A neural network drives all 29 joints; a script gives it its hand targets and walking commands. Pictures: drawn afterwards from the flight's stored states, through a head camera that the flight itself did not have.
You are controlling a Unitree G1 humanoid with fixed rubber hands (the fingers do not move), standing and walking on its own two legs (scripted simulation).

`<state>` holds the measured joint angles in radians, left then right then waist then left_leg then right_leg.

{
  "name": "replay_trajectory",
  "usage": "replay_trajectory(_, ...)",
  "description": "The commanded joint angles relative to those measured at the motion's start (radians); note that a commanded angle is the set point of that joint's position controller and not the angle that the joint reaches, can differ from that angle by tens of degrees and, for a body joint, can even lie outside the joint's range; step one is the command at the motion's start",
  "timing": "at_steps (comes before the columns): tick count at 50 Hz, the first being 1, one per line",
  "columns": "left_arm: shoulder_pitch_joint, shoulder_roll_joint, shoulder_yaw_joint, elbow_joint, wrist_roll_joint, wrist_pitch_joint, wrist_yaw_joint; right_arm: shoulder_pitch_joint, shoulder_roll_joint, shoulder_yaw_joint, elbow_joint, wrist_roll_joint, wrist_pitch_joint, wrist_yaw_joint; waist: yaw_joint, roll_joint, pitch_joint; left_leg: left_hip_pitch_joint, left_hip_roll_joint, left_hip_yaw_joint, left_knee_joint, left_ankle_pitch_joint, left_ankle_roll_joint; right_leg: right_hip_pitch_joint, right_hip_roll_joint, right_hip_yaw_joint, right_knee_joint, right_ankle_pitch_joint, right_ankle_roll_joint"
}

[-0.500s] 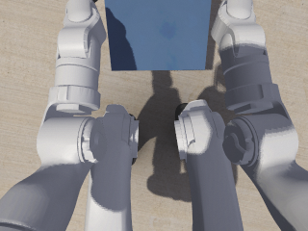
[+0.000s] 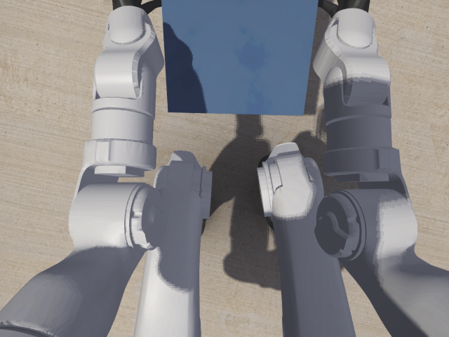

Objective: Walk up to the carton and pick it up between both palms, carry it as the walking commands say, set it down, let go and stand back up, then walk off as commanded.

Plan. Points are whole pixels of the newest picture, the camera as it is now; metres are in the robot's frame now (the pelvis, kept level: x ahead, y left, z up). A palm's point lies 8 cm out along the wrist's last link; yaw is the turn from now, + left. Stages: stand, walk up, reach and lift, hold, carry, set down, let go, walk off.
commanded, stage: reach and lift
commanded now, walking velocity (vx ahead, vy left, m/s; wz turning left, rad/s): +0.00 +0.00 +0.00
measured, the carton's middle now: (237, 12) +0.55 -0.02 -0.20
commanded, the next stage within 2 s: none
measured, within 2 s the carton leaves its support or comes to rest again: neither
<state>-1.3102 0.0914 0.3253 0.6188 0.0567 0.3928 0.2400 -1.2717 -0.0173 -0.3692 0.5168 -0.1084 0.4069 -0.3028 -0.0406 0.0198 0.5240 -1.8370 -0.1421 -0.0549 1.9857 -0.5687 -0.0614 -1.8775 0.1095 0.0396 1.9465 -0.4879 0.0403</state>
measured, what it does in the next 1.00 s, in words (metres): rises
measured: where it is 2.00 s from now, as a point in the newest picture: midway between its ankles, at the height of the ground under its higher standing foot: (233, 212)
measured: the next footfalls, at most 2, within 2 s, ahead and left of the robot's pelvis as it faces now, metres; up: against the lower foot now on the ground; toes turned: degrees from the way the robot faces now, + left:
none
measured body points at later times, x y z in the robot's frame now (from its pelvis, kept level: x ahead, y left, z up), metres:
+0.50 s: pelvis -0.01 +0.00 +0.05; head +0.32 -0.03 +0.34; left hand +0.53 +0.11 -0.06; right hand +0.51 -0.17 -0.05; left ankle +0.13 +0.12 -0.41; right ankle +0.15 -0.12 -0.41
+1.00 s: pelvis +0.00 +0.00 +0.10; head +0.30 -0.02 +0.43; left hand +0.52 +0.11 +0.02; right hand +0.49 -0.16 +0.03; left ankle +0.13 +0.12 -0.41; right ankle +0.15 -0.12 -0.41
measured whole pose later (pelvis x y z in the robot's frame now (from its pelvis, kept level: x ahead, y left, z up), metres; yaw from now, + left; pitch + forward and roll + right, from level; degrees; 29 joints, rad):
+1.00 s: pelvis +0.00 +0.00 +0.10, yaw +0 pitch +15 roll +1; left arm -1.14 0.02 0.34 0.51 0.08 0.42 0.23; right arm -1.10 0.05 -0.36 0.41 -0.14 0.44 -0.29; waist -0.05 0.01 0.52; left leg -1.40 -0.15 -0.08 1.65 -0.51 -0.05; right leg -1.44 0.12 0.08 1.62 -0.44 0.04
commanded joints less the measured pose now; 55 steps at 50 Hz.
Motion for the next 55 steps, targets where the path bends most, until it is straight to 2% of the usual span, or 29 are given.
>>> replay_trajectory(1, -0.691, -1.125, -0.623, -0.112, -0.175, -0.032, -0.368, -0.635, 1.01, 0.64, -0.064, 0.171, -0.021, 0.427, -0.047, 0.012, -2.436, 0.589, -0.044, 0.124, -0.227, 0.299, 0.041, 0.85, 0.055, -0.122, -0.217, 0.321, -0.022)
replay_trajectory(3, -0.625, -1.131, -0.602, -0.088, -0.168, -0.036, -0.367, -0.67, 1.011, 0.671, -0.128, 0.179, -0.029, 0.421, -0.006, -0.024, -2.449, 0.615, -0.05, 0.135, -0.233, 0.276, 0.049, 0.892, 0.053, -0.126, -0.238, 0.292, -0.01)
replay_trajectory(5, -0.806, -1.119, -0.779, -0.46, -0.263, -0.045, -0.34, -0.689, 1.074, 0.795, -0.298, 0.285, -0.021, 0.397, 0.015, 0.033, -2.876, 0.839, -0.064, 0.138, -0.234, 0.482, 0.039, 1.101, 0.07, -0.127, -0.2, 0.503, -0.007)
replay_trajectory(9, -0.616, -1.055, -0.59, -0.117, -0.148, -0.009, -0.337, -0.609, 1.03, 0.66, -0.071, 0.201, 0.007, 0.396, -0.012, -0.048, -2.338, 0.659, -0.035, 0.115, -0.295, 0.221, 0.055, 0.852, 0.049, -0.121, -0.272, 0.223, -0.01)
replay_trajectory(10, -0.662, -1.065, -0.581, -0.064, -0.126, -0.012, -0.348, -0.598, 1.0, 0.593, 0.038, 0.158, 0.0, 0.409, -0.037, 0.016, -2.151, 0.579, -0.032, 0.09, -0.319, 0.086, 0.054, 0.716, 0.05, -0.118, -0.274, 0.095, -0.024)
replay_trajectory(12, -0.642, -1.107, -0.588, -0.052, -0.102, -0.008, -0.355, -0.594, 1.012, 0.591, 0.022, 0.135, -0.004, 0.436, 0.005, 0.059, -2.199, 0.639, -0.031, 0.117, -0.316, 0.122, 0.038, 0.768, 0.05, -0.13, -0.3, 0.1, -0.033)
replay_trajectory(15, -0.716, -1.141, -0.618, -0.161, -0.154, -0.025, -0.353, -0.606, 1.039, 0.617, -0.055, 0.153, -0.019, 0.438, -0.019, 0.051, -2.353, 0.774, -0.035, 0.088, -0.359, 0.204, 0.033, 0.802, 0.06, -0.154, -0.313, 0.153, -0.021)
replay_trajectory(18, -0.608, -1.198, -0.581, -0.013, -0.139, 0.007, -0.35, -0.7, 0.998, 0.618, -0.047, 0.156, -0.004, 0.439, -0.065, 0.055, -2.322, 0.763, -0.047, 0.093, -0.345, 0.161, 0.04, 0.78, 0.047, -0.142, -0.342, 0.11, -0.03)
replay_trajectory(19, -0.591, -1.216, -0.583, -0.087, -0.147, 0.0, -0.354, -0.698, 1.032, 0.663, -0.131, 0.179, -0.01, 0.444, 0.002, 0.02, -2.386, 0.789, -0.058, 0.098, -0.355, 0.256, 0.043, 0.854, 0.055, -0.149, -0.343, 0.177, -0.018)
replay_trajectory(20, -0.655, -1.163, -0.543, -0.041, -0.144, -0.014, -0.363, -0.731, 1.007, 0.631, -0.074, 0.146, -0.004, 0.442, -0.06, -0.049, -2.353, 0.697, -0.058, 0.094, -0.342, 0.18, 0.057, 0.862, 0.055, -0.14, -0.35, 0.133, -0.017)
replay_trajectory(25, -0.824, -1.087, -0.678, -0.368, -0.208, -0.022, -0.351, -0.72, 1.108, 0.771, -0.221, 0.251, 0.024, 0.409, 0.03, -0.029, -2.718, 0.829, -0.058, 0.121, -0.376, 0.305, 0.051, 1.185, 0.053, -0.096, -0.352, 0.322, 0.013)
replay_trajectory(28, -0.643, -1.089, -0.645, -0.197, -0.157, 0.002, -0.346, -0.6, 1.13, 0.751, -0.131, 0.23, 0.031, 0.392, 0.076, -0.043, -2.553, 0.791, -0.057, 0.137, -0.38, 0.255, 0.055, 1.135, 0.051, -0.083, -0.37, 0.287, 0.013)
replay_trajectory(29, -0.607, -1.059, -0.623, -0.2, -0.167, 0.008, -0.341, -0.599, 1.036, 0.713, -0.12, 0.207, 0.03, 0.392, 0.006, -0.061, -2.461, 0.75, -0.044, 0.119, -0.429, 0.153, 0.055, 1.105, 0.041, -0.093, -0.412, 0.167, 0.011)
replay_trajectory(31, -0.669, -1.047, -0.508, 0.024, -0.094, 0.012, -0.376, -0.524, 1.038, 0.551, 0.138, 0.083, 0.047, 0.408, -0.023, -0.046, -2.006, 0.518, -0.035, 0.113, -0.457, -0.086, 0.074, 0.948, 0.035, -0.054, -0.478, -0.068, -0.016)
replay_trajectory(33, -0.692, -1.112, -0.599, -0.261, -0.166, -0.024, -0.385, -0.567, 1.14, 0.703, -0.113, 0.174, 0.031, 0.416, 0.044, -0.072, -2.433, 0.762, -0.066, 0.131, -0.449, 0.145, 0.053, 1.235, 0.052, -0.052, -0.48, 0.124, -0.005)
replay_trajectory(34, -0.736, -1.135, -0.577, -0.185, -0.151, 0.001, -0.378, -0.691, 1.091, 0.687, -0.12, 0.214, 0.029, 0.416, 0.051, 0.01, -2.404, 0.814, -0.05, 0.113, -0.479, 0.125, 0.049, 1.136, 0.049, -0.08, -0.467, 0.098, -0.004)
replay_trajectory(35, -0.716, -1.132, -0.626, -0.257, -0.171, 0.005, -0.373, -0.629, 1.111, 0.703, -0.122, 0.211, 0.041, 0.412, 0.005, -0.005, -2.483, 0.845, -0.053, 0.1, -0.486, 0.168, 0.043, 1.186, 0.053, -0.075, -0.466, 0.143, -0.003)
replay_trajectory(36, -0.632, -1.122, -0.566, 0.014, -0.11, 0.028, -0.386, -0.605, 1.057, 0.627, 0.061, 0.155, 0.031, 0.42, 0.033, 0.07, -2.176, 0.676, -0.022, 0.109, -0.481, 0.011, 0.04, 0.948, 0.038, -0.067, -0.45, 0.022, -0.014)
replay_trajectory(38, -0.547, -1.215, -0.557, 0.006, -0.121, 0.019, -0.392, -0.631, 1.055, 0.619, -0.05, 0.148, 0.01, 0.433, -0.028, 0.044, -2.262, 0.834, -0.035, 0.06, -0.529, 0.077, 0.056, 0.972, 0.055, -0.109, -0.481, 0.055, -0.012)
replay_trajectory(41, -0.648, -1.209, -0.607, -0.154, -0.186, -0.019, -0.385, -0.605, 1.112, 0.666, -0.064, 0.148, 0.016, 0.441, -0.054, -0.029, -2.382, 0.82, -0.058, 0.078, -0.508, 0.168, 0.051, 1.093, 0.055, -0.092, -0.513, 0.153, -0.001)
replay_trajectory(42, -0.659, -1.187, -0.636, -0.176, -0.154, -0.016, -0.382, -0.584, 1.142, 0.71, -0.095, 0.18, 0.01, 0.446, 0.013, 0.015, -2.425, 0.928, -0.044, 0.086, -0.52, 0.238, 0.043, 1.073, 0.053, -0.09, -0.492, 0.21, -0.005)
replay_trajectory(43, -0.671, -1.186, -0.637, -0.205, -0.172, -0.023, -0.377, -0.557, 1.12, 0.656, -0.072, 0.149, 0.019, 0.441, -0.064, -0.033, -2.465, 0.898, -0.047, 0.093, -0.519, 0.232, 0.043, 1.158, 0.064, -0.112, -0.514, 0.21, -0.011)
replay_trajectory(44, -0.643, -1.23, -0.689, -0.254, -0.198, -0.029, -0.365, -0.525, 1.139, 0.703, -0.116, 0.158, 0.01, 0.437, -0.068, 0.002, -2.539, 0.959, -0.047, 0.079, -0.513, 0.27, 0.04, 1.14, 0.066, -0.108, -0.489, 0.268, -0.014)
replay_trajectory(45, -0.663, -1.171, -0.696, -0.333, -0.207, -0.022, -0.363, -0.508, 1.15, 0.749, -0.186, 0.203, 0.022, 0.432, -0.003, -0.031, -2.605, 1.031, -0.063, 0.087, -0.528, 0.317, 0.041, 1.239, 0.076, -0.11, -0.499, 0.303, -0.004)
replay_trajectory(47, -0.612, -1.113, -0.631, -0.182, -0.141, -0.014, -0.356, -0.422, 1.164, 0.686, 0.005, 0.151, 0.037, 0.43, -0.026, -0.055, -2.363, 0.895, -0.048, 0.088, -0.533, 0.232, 0.05, 1.136, 0.051, -0.081, -0.521, 0.237, -0.005)
replay_trajectory(48, -0.564, -1.183, -0.663, -0.249, -0.165, -0.01, -0.359, -0.5, 1.157, 0.759, -0.16, 0.204, 0.013, 0.43, 0.024, 0.005, -2.469, 0.971, -0.053, 0.097, -0.547, 0.279, 0.043, 1.212, 0.06, -0.087, -0.512, 0.281, 0.003)
replay_trajectory(49, -0.519, -1.129, -0.633, -0.195, -0.164, -0.004, -0.362, -0.459, 1.12, 0.736, -0.15, 0.178, 0.022, 0.434, -0.005, -0.062, -2.439, 0.943, -0.065, 0.095, -0.556, 0.271, 0.044, 1.195, 0.052, -0.097, -0.54, 0.281, 0.003)
replay_trajectory(53, -0.483, -1.18, -0.665, -0.125, -0.118, 0.012, -0.352, -0.379, 1.078, 0.703, -0.046, 0.15, 0.014, 0.445, 0.003, 0.067, -2.217, 0.959, -0.051, 0.083, -0.592, 0.189, 0.037, 1.051, 0.057, -0.099, -0.564, 0.161, -0.034)
replay_trajectory(55, -0.556, -1.228, -0.749, -0.379, -0.193, 0.001, -0.351, -0.48, 1.138, 0.778, -0.268, 0.217, 0.017, 0.439, -0.026, 0.051, -2.554, 1.212, -0.049, 0.064, -0.624, 0.338, 0.028, 1.28, 0.075, -0.102, -0.582, 0.318, -0.022)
